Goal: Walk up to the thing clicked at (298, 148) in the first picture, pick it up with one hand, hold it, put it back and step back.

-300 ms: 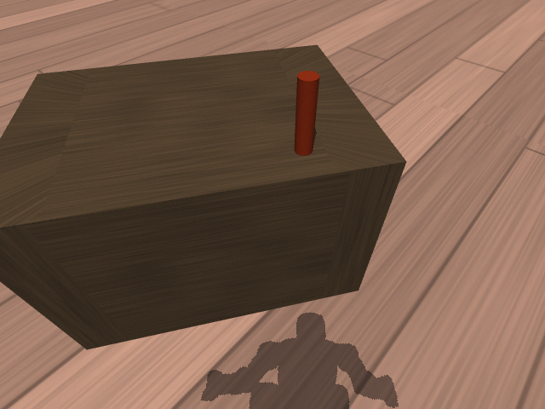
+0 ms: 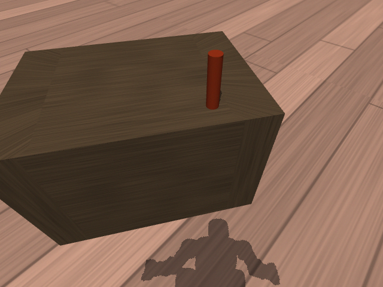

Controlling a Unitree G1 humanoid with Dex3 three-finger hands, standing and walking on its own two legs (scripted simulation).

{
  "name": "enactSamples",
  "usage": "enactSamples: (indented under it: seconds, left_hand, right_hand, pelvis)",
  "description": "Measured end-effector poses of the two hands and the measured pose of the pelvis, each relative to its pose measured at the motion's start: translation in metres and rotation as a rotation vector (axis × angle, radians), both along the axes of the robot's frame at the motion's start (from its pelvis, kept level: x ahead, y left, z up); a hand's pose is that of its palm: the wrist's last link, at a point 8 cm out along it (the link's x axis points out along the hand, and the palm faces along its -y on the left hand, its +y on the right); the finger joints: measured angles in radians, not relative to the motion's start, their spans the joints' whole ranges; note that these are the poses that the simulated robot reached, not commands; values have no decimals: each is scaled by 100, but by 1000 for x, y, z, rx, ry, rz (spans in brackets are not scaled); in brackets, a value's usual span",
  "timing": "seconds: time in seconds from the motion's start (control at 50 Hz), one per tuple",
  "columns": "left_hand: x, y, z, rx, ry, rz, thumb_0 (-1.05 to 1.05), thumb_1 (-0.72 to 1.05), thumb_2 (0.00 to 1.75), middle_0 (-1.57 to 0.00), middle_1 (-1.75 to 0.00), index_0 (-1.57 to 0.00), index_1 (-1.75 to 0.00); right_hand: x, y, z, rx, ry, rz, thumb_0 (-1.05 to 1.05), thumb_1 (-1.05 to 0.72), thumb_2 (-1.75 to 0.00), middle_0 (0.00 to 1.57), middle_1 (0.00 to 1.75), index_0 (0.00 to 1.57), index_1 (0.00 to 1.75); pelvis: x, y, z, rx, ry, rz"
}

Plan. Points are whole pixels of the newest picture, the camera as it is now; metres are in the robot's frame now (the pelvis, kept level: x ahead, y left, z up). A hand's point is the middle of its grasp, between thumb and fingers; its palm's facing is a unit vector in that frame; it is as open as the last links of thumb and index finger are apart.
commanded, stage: stand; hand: right
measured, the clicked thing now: (213, 82) +0.76 -0.03 +0.02
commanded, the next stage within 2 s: walk up in 0.82 s
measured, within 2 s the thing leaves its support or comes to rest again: neither
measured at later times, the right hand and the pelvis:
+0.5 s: hand out of the picture +0.07 -0.25 -0.16, palm faces -0.02 +0.94 -0.33, open 7.4 cm; pelvis +0.00 +0.00 +0.00, yaw +0 degrees
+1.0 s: hand out of the picture +0.09 -0.25 -0.15, palm faces -0.11 +0.93 -0.35, open 7.4 cm; pelvis +0.02 +0.02 -0.01, yaw +4 degrees
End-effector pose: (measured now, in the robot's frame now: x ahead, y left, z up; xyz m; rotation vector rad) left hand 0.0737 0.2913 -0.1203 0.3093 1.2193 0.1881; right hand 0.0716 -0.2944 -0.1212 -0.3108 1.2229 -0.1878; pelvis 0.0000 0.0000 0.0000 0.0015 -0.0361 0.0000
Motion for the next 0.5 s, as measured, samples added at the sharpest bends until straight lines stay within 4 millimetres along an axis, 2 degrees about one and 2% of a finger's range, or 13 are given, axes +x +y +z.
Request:
enactSamples:
  seconds: [0.5]
  left_hand:
    - [4, -1, 0, 0, 0, -7, 1, 90, 90, -20, -30, -20, -30]
  right_hand:
    - [-2, -1, 1, -2, 11, -7, 0, -90, -90, 20, 30, 20, 30]
  pelvis:
    - [3, -1, 1, -1, 0, -3]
